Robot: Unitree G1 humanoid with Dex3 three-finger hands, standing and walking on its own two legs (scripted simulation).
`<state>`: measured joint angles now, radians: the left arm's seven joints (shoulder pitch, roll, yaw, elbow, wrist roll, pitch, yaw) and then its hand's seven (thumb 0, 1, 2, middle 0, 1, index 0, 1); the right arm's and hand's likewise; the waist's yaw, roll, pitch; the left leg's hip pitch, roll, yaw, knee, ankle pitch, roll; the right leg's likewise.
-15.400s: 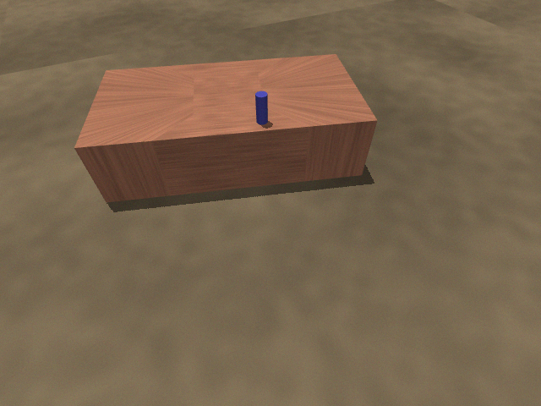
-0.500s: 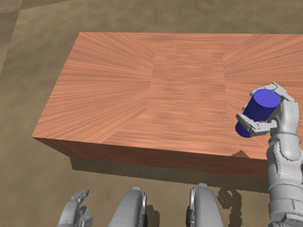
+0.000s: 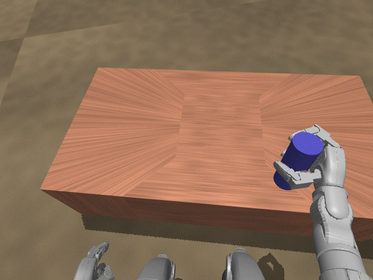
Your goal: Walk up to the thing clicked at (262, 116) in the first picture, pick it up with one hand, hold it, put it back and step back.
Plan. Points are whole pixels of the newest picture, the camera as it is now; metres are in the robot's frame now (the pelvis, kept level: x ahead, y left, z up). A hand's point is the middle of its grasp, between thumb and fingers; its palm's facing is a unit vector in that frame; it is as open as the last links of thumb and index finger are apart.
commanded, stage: lift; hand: right
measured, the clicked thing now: (295, 163) +0.35 -0.19 +0.03
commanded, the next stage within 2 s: hold in 0.44 s
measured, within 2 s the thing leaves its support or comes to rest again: neither
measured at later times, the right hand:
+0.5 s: hand (293, 151) +0.36 -0.17 +0.07, palm faces +0.14 +0.99 -0.01, open 8.8 cm
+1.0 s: hand (295, 154) +0.34 -0.17 +0.08, palm faces +0.14 +0.99 -0.01, open 8.8 cm
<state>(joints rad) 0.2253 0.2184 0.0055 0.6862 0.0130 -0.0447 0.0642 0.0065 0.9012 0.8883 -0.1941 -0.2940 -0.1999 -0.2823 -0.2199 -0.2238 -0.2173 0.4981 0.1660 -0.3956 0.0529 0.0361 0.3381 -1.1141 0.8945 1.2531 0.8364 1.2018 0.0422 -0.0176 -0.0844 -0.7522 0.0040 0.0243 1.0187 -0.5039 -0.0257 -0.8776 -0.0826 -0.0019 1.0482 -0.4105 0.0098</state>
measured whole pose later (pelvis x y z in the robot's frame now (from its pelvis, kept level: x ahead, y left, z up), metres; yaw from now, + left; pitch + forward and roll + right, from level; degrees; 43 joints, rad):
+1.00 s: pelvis +0.02 +0.00 +0.03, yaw +0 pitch +7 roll +1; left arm 0.22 0.21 0.01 0.69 0.00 -0.02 0.06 0.01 0.91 0.88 -0.20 -0.30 -0.21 -0.29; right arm -0.13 -0.18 -0.13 0.45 0.16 -0.39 0.01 0.04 0.34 -1.11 0.90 1.25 0.84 1.19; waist 0.02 -0.01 -0.05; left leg -0.49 0.02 0.01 0.81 -0.44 -0.03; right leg -0.60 -0.07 -0.03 0.84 -0.35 0.01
